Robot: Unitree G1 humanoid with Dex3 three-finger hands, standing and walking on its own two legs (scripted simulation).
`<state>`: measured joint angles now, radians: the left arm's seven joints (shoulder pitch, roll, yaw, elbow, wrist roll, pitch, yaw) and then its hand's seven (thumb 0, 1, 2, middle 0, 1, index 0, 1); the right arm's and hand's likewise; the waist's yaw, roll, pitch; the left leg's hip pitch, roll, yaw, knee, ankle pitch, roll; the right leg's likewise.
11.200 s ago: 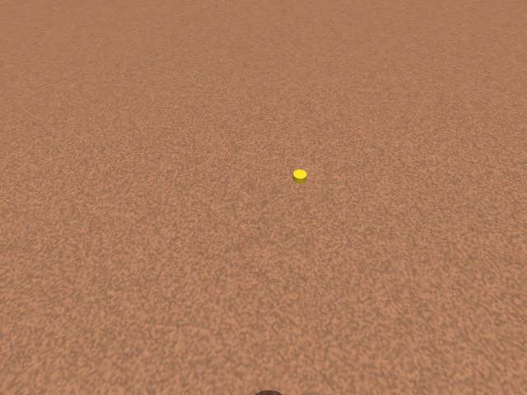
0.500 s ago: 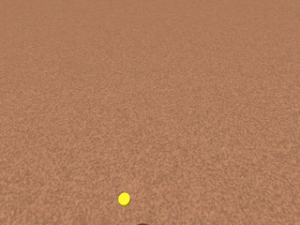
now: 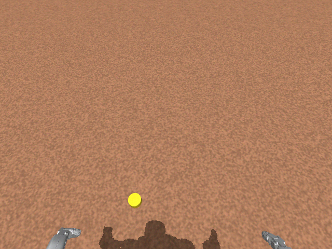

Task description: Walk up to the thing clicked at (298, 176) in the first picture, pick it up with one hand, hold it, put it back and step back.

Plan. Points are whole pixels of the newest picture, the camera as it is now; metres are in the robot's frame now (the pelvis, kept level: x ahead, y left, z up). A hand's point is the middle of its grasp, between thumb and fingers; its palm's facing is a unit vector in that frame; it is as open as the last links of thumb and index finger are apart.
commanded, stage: rise first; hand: left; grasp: from above
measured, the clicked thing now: (134, 200) +0.45 +0.20 -0.72
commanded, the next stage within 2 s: none
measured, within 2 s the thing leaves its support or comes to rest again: neither
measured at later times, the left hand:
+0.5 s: hand out of the picture +0.16 +0.26 -0.26, palm faces -0.33 -0.75 -0.57, open 14.2 cm
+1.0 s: hand (108, 222) +0.29 +0.26 -0.46, palm faces -0.48 -0.23 -0.84, open 14.1 cm
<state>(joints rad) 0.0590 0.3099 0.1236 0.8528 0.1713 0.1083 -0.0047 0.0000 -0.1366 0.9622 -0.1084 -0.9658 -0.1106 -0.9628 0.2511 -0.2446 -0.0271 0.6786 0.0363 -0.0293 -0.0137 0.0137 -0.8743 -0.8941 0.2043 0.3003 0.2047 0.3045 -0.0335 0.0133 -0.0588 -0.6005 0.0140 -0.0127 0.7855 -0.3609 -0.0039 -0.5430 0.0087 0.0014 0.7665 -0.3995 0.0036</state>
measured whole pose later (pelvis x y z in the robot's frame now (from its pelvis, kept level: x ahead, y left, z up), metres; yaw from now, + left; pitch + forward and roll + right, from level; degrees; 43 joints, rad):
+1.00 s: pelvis -0.09 -0.01 -0.31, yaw -4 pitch +34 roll -4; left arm -0.57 0.53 0.06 1.02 0.94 -0.16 0.21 0.00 -0.54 1.03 -0.08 -1.05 -0.08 -1.06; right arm 0.11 -0.26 -0.05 0.73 -0.03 -0.11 0.05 0.01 -0.89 -0.90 0.20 0.30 0.20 0.30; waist -0.05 0.02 -0.14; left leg -2.04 0.03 -0.08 2.07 -0.63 -0.02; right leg -1.96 0.04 -0.06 2.06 -0.70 -0.01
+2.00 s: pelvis -0.08 +0.00 -0.40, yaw -9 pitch +34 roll -7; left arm -0.89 0.69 0.10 1.41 1.23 -0.20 0.42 0.00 -0.51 0.99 -0.10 -1.00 -0.10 -1.00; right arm 0.10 -0.24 0.04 0.77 -0.14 -0.04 0.11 0.01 -0.90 -0.90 0.20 0.30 0.20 0.30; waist -0.18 -0.02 -0.05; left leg -2.31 0.04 -0.14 2.38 -0.68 -0.01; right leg -2.21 0.07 -0.10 2.33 -0.73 0.02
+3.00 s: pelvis -0.08 +0.01 -0.42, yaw -11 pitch +32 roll -10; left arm -0.96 0.81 0.09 1.49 1.25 -0.20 0.42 0.00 -0.50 0.97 -0.10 -1.06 -0.12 -1.04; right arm 0.13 -0.26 0.13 0.74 -0.16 -0.06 0.13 0.01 -0.91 -0.90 0.20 0.30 0.20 0.30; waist -0.25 -0.05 0.00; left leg -2.36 0.03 -0.18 2.46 -0.68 -0.01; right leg -2.24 0.08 -0.13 2.37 -0.72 0.03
